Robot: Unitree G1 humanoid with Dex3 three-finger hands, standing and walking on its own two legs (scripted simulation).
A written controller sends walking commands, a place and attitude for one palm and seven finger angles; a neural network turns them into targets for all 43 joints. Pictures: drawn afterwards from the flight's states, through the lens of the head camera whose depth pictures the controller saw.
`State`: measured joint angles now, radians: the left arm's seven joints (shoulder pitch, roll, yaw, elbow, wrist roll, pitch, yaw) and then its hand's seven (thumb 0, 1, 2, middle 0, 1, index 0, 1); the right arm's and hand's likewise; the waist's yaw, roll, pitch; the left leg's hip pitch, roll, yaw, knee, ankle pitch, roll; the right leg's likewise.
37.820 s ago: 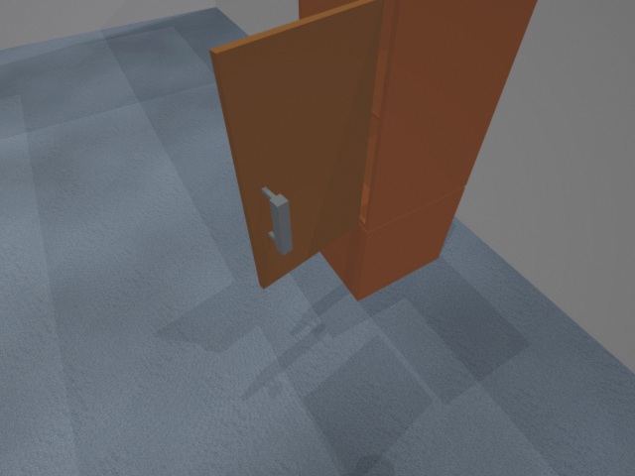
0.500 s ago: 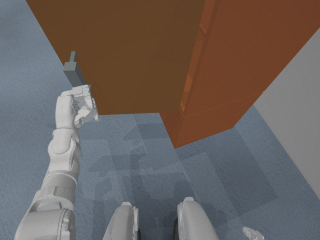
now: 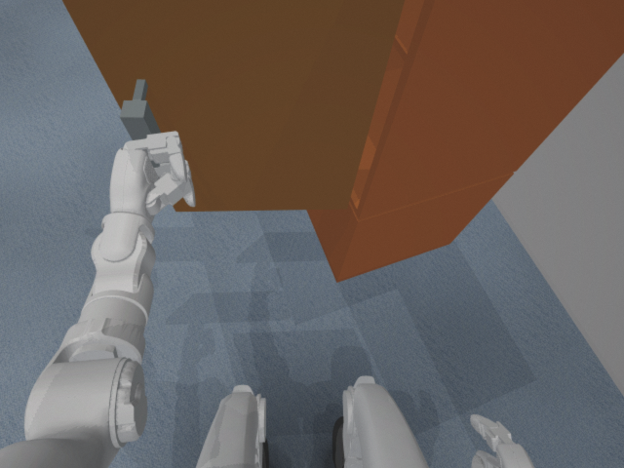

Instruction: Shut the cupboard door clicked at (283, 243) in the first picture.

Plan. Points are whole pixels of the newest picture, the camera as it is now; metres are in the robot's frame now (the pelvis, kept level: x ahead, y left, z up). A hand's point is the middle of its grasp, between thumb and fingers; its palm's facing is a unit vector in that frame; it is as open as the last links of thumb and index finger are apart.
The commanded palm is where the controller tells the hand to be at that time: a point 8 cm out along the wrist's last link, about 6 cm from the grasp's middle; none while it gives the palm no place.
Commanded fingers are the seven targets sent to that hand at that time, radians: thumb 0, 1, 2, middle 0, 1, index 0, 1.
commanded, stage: push the door shut along its arc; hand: left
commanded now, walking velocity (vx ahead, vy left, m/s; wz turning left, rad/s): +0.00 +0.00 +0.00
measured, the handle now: (156, 137) +0.54 +0.20 +0.03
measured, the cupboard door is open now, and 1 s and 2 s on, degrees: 73 54 47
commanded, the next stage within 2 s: pull the fist back off the door in 1.24 s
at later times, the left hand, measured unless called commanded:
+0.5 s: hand (193, 145) +0.52 +0.15 +0.04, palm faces -0.16 -0.99 -0.04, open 3.1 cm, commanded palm +0.52 +0.17 +0.04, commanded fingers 0.00 0.90 0.90 -1.30 -1.50 -1.30 -1.50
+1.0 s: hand (233, 109) +0.58 +0.10 +0.04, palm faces -0.30 -0.95 -0.03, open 3.1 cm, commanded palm +0.59 +0.13 +0.04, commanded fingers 0.00 0.90 0.90 -1.30 -1.50 -1.30 -1.50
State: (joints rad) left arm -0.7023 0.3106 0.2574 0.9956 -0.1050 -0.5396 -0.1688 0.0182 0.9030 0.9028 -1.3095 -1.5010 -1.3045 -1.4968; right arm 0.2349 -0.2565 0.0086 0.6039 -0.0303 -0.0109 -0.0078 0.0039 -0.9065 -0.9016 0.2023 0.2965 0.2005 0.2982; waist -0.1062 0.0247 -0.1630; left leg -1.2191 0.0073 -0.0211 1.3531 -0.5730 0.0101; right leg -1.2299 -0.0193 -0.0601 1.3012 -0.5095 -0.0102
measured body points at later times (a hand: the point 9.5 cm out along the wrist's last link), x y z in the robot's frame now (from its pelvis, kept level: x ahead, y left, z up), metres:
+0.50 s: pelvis -0.01 +0.01 -0.01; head +0.16 +0.03 +0.40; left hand +0.52 +0.20 +0.04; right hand +0.01 -0.27 -0.12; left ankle +0.03 +0.11 -0.61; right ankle +0.05 -0.12 -0.61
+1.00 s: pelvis +0.00 +0.01 -0.03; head +0.20 +0.03 +0.37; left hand +0.59 +0.15 +0.04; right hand -0.03 -0.25 -0.13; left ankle +0.03 +0.11 -0.61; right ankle +0.05 -0.12 -0.61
